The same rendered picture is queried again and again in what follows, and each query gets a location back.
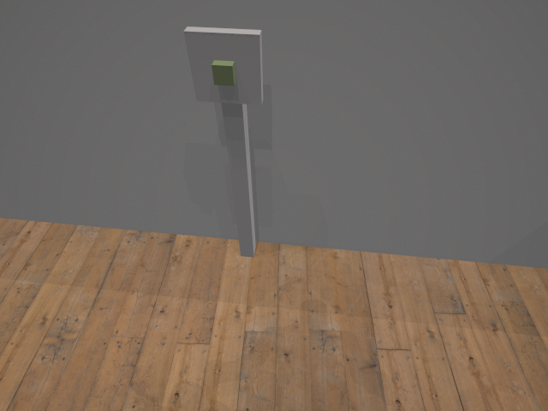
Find button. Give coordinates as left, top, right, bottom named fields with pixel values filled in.
left=211, top=60, right=236, bottom=86

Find panel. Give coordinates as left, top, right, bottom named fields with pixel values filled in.
left=183, top=27, right=263, bottom=257

